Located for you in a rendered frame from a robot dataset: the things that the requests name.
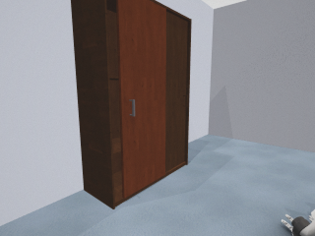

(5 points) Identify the wardrobe door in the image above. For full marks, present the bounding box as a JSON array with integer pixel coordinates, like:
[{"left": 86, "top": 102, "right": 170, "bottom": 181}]
[
  {"left": 116, "top": 0, "right": 166, "bottom": 199},
  {"left": 165, "top": 11, "right": 188, "bottom": 172}
]

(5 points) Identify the robot left thigh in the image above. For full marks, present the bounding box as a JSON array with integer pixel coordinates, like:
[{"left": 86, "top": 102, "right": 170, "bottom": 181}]
[{"left": 291, "top": 209, "right": 315, "bottom": 236}]

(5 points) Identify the robot right hand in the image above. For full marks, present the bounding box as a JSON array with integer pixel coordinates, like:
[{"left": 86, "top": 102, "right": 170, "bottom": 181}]
[{"left": 282, "top": 214, "right": 293, "bottom": 232}]

